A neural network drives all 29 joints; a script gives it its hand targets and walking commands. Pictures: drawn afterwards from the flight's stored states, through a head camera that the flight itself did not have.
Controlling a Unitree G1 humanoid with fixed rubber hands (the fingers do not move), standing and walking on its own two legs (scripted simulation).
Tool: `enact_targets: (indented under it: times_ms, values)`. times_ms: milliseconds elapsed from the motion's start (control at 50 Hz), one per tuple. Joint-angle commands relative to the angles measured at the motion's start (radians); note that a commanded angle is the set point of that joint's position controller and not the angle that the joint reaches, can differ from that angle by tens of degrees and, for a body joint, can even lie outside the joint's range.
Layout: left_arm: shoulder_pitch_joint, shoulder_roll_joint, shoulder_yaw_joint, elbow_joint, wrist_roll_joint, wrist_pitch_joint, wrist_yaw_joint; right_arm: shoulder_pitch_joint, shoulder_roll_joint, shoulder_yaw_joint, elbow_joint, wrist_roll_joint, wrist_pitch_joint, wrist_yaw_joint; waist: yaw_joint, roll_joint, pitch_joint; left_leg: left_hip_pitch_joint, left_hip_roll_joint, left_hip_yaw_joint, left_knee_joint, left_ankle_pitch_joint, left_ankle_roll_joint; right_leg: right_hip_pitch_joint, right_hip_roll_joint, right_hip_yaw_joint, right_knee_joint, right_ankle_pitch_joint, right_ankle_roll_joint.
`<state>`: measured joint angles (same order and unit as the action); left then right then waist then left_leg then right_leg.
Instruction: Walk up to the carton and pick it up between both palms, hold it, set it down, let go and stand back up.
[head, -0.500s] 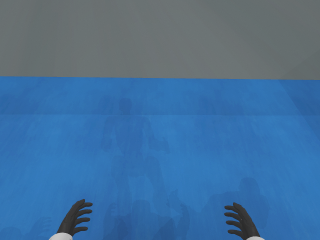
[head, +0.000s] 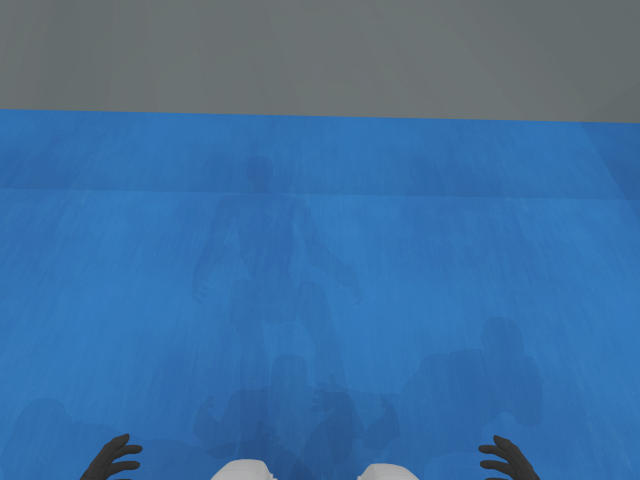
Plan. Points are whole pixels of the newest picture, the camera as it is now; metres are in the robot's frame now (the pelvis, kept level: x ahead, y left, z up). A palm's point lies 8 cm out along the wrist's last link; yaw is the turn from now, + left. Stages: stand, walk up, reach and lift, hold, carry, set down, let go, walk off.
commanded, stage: stand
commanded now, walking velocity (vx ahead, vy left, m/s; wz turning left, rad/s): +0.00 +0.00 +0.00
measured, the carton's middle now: out of the picture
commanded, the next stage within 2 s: none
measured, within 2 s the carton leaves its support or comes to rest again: neither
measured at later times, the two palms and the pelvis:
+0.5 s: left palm out of the picture +0.12 +0.26 -0.09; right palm out of the picture +0.12 -0.29 -0.10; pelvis +0.02 -0.02 +0.01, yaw +1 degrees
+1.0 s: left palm out of the picture +0.08 +0.25 -0.10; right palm out of the picture +0.09 -0.30 -0.10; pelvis +0.02 -0.02 +0.02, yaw +0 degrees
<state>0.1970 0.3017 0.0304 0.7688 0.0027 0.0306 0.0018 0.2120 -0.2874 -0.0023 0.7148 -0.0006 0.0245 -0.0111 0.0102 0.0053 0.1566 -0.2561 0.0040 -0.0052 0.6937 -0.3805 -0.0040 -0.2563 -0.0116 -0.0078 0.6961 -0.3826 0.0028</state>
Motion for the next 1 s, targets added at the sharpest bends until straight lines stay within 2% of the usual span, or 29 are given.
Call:
enact_targets:
  times_ms: [0, 60, 100, 140, 160, 180, 220, 260, 280, 300, 320, 360, 400, 420, 480, 520, 600, 620, 680, 720, 760, 780, 840, 860, 880, 900, 920, 960, 980]
  values:
    - [-0.031, 0.210, 0.057, -0.118, -0.006, -0.054, 0.007, -0.053, -0.210, -0.066, -0.114, 0.006, -0.046, -0.009, -0.003, -0.012, -0.220, 0.024, 0.110, -0.115, -0.165, 0.268, 0.061, 0.075, -0.081, 0.083, -0.130, 0.292, -0.043]
    - [-0.045, 0.218, 0.063, -0.095, 0.002, -0.042, 0.010, -0.034, -0.239, -0.069, -0.070, 0.003, -0.037, -0.014, -0.021, 0.026, -0.223, 0.093, 0.107, -0.097, -0.176, 0.265, 0.048, 0.067, -0.118, 0.100, -0.175, 0.267, -0.057]
    - [-0.092, 0.168, 0.037, -0.100, -0.005, -0.044, 0.013, -0.083, -0.214, -0.065, -0.058, 0.003, -0.036, -0.006, -0.018, -0.060, -0.189, 0.062, 0.101, -0.093, -0.175, 0.288, 0.054, 0.061, -0.097, 0.072, -0.191, 0.321, -0.047]
    - [-0.123, 0.200, 0.056, -0.099, 0.000, -0.046, 0.020, -0.067, -0.197, -0.058, -0.033, -0.006, -0.031, -0.005, -0.024, -0.045, -0.146, 0.075, 0.069, -0.078, -0.178, 0.291, 0.048, 0.013, -0.105, 0.104, -0.218, 0.240, -0.062]
    - [-0.060, 0.233, 0.061, -0.076, 0.004, -0.051, 0.011, -0.081, -0.202, -0.061, -0.021, -0.012, -0.029, -0.010, 0.000, -0.023, -0.163, 0.101, 0.072, -0.082, -0.193, 0.300, 0.036, 0.049, -0.111, 0.109, -0.209, 0.264, -0.061]
    - [-0.092, 0.254, 0.070, -0.069, 0.009, -0.057, 0.010, -0.075, -0.244, -0.069, -0.017, 0.000, -0.033, -0.002, -0.031, 0.059, -0.191, 0.112, 0.093, -0.083, -0.191, 0.339, 0.043, 0.037, -0.121, 0.110, -0.198, 0.291, -0.057]
    - [-0.109, 0.232, 0.057, -0.049, -0.007, -0.056, 0.004, -0.058, -0.219, -0.063, 0.014, 0.003, -0.037, 0.001, -0.035, -0.010, -0.200, 0.116, 0.093, -0.083, -0.187, 0.378, 0.040, 0.067, -0.094, 0.082, -0.195, 0.359, -0.046]
    - [-0.046, 0.219, 0.055, -0.019, -0.002, -0.051, 0.011, -0.112, -0.197, -0.058, 0.014, 0.002, -0.044, -0.003, 0.000, 0.005, -0.215, 0.110, 0.084, -0.059, -0.176, 0.374, 0.034, 0.135, -0.108, 0.071, -0.197, 0.415, -0.044]
    - [-0.097, 0.216, 0.050, -0.020, 0.002, -0.065, 0.016, -0.114, -0.210, -0.061, 0.018, -0.003, -0.043, -0.001, 0.005, -0.077, -0.216, 0.089, 0.075, -0.080, -0.188, 0.409, 0.040, 0.157, -0.120, 0.075, -0.192, 0.500, -0.055]
    - [-0.102, 0.197, 0.047, -0.040, -0.002, -0.064, 0.012, -0.090, -0.205, -0.056, 0.039, 0.006, -0.038, -0.009, -0.007, -0.018, -0.241, 0.112, 0.067, -0.066, -0.180, 0.442, 0.031, 0.168, -0.129, 0.089, -0.192, 0.541, -0.054]
    - [-0.049, 0.223, 0.050, -0.033, -0.016, -0.063, 0.010, -0.083, -0.260, -0.072, 0.050, -0.002, -0.044, -0.013, 0.021, -0.092, -0.242, 0.143, 0.078, -0.065, -0.194, 0.410, 0.027, 0.131, -0.114, 0.075, -0.224, 0.454, -0.064]
    - [-0.106, 0.236, 0.052, 0.013, -0.004, -0.045, 0.020, -0.096, -0.205, -0.046, 0.072, 0.008, -0.039, -0.012, -0.035, -0.013, -0.191, 0.156, 0.091, -0.067, -0.215, 0.417, 0.024, 0.098, -0.132, 0.092, -0.241, 0.455, -0.052]
    - [-0.039, 0.184, 0.049, 0.039, -0.014, -0.043, 0.027, -0.110, -0.202, -0.052, 0.082, 0.003, -0.045, -0.015, -0.005, 0.036, -0.173, 0.145, 0.084, -0.056, -0.220, 0.504, 0.018, 0.171, -0.114, 0.070, -0.240, 0.553, -0.041]
    - [-0.031, 0.201, 0.042, 0.022, -0.023, -0.053, 0.030, -0.079, -0.229, -0.059, 0.091, 0.002, -0.049, -0.011, 0.001, -0.058, -0.191, 0.136, 0.097, -0.079, -0.225, 0.479, 0.034, 0.188, -0.119, 0.063, -0.240, 0.585, -0.050]
    - [-0.054, 0.200, 0.041, 0.048, -0.011, -0.047, 0.012, -0.095, -0.257, -0.071, 0.106, -0.005, -0.041, -0.033, -0.016, 0.029, -0.149, 0.162, 0.095, -0.044, -0.231, 0.485, 0.029, 0.142, -0.129, 0.078, -0.263, 0.540, -0.051]
    - [-0.110, 0.211, 0.039, 0.062, -0.007, -0.047, 0.023, -0.096, -0.208, -0.054, 0.122, 0.014, -0.037, -0.023, -0.032, -0.034, -0.158, 0.174, 0.095, -0.067, -0.272, 0.430, 0.017, 0.144, -0.131, 0.094, -0.274, 0.489, -0.060]
    - [-0.091, 0.226, 0.050, 0.106, -0.004, -0.051, 0.031, -0.096, -0.222, -0.054, 0.152, 0.009, -0.046, -0.019, -0.014, -0.010, -0.189, 0.204, 0.103, -0.059, -0.290, 0.541, 0.008, 0.200, -0.113, 0.059, -0.268, 0.563, -0.025]
    - [-0.086, 0.207, 0.051, 0.115, 0.007, -0.052, 0.031, -0.106, -0.217, -0.057, 0.167, -0.006, -0.040, -0.026, -0.006, -0.065, -0.147, 0.179, 0.108, -0.066, -0.280, 0.522, 0.022, 0.187, -0.112, 0.053, -0.308, 0.507, -0.031]
    - [-0.044, 0.242, 0.063, 0.133, -0.011, -0.052, 0.023, -0.054, -0.215, -0.048, 0.191, 0.003, -0.046, -0.039, 0.004, 0.058, -0.168, 0.221, 0.103, -0.038, -0.279, 0.542, 0.019, 0.211, -0.130, 0.092, -0.288, 0.564, -0.047]
    - [-0.117, 0.214, 0.053, 0.135, 0.000, -0.051, 0.024, -0.078, -0.256, -0.067, 0.203, -0.001, -0.042, -0.036, -0.011, -0.016, -0.170, 0.182, 0.103, -0.045, -0.285, 0.550, 0.015, 0.208, -0.132, 0.078, -0.312, 0.572, -0.049]
    - [-0.112, 0.152, 0.023, 0.139, -0.011, -0.060, 0.026, -0.058, -0.217, -0.055, 0.220, 0.011, -0.041, -0.028, -0.033, 0.003, -0.146, 0.213, 0.097, -0.045, -0.296, 0.423, 0.007, 0.152, -0.115, 0.082, -0.356, 0.466, -0.033]
    - [-0.107, 0.186, 0.038, 0.141, -0.011, -0.051, 0.020, -0.050, -0.229, -0.063, 0.232, 0.002, -0.044, -0.034, -0.033, -0.083, -0.105, 0.225, 0.111, -0.064, -0.319, 0.412, 0.013, 0.096, -0.110, 0.062, -0.351, 0.454, -0.034]
    - [-0.091, 0.195, 0.036, 0.173, -0.012, -0.052, 0.028, -0.130, -0.217, -0.051, 0.234, 0.004, -0.040, -0.018, -0.002, -0.069, -0.151, 0.187, 0.103, -0.058, -0.325, 0.402, 0.008, 0.166, -0.106, 0.064, -0.375, 0.420, -0.022]
    - [-0.103, 0.181, 0.034, 0.162, -0.006, -0.057, 0.024, -0.127, -0.225, -0.058, 0.242, 0.002, -0.039, -0.017, 0.001, 0.027, -0.146, 0.175, 0.085, -0.049, -0.324, 0.360, 0.003, 0.200, -0.114, 0.089, -0.370, 0.406, -0.040]
    - [-0.104, 0.186, 0.034, 0.162, -0.007, -0.058, 0.021, -0.097, -0.231, -0.055, 0.250, 0.003, -0.040, -0.018, -0.012, -0.068, -0.136, 0.176, 0.100, -0.039, -0.337, 0.339, 0.008, 0.181, -0.137, 0.095, -0.378, 0.422, -0.036]
    - [-0.098, 0.193, 0.034, 0.163, -0.008, -0.061, 0.028, -0.084, -0.213, -0.048, 0.259, 0.006, -0.044, -0.020, -0.026, -0.024, -0.114, 0.210, 0.105, -0.056, -0.346, 0.386, 0.003, 0.149, -0.128, 0.089, -0.343, 0.480, -0.038]
    - [-0.045, 0.179, 0.039, 0.183, -0.018, -0.061, 0.025, -0.106, -0.227, -0.044, 0.276, -0.009, -0.041, -0.025, 0.014, 0.032, -0.173, 0.226, 0.123, -0.058, -0.340, 0.430, 0.015, 0.195, -0.135, 0.092, -0.380, 0.484, -0.052]
    - [-0.120, 0.202, 0.024, 0.181, -0.014, -0.056, 0.028, -0.056, -0.235, -0.049, 0.287, 0.013, -0.044, -0.027, -0.051, -0.068, -0.128, 0.230, 0.117, -0.074, -0.334, 0.428, 0.023, 0.138, -0.116, 0.089, -0.373, 0.511, -0.039]
    - [-0.102, 0.209, 0.040, 0.191, -0.004, -0.069, 0.023, -0.094, -0.223, -0.052, 0.286, 0.000, -0.041, -0.024, -0.026, -0.035, -0.146, 0.222, 0.121, -0.065, -0.341, 0.431, 0.025, 0.160, -0.117, 0.077, -0.375, 0.479, -0.038]
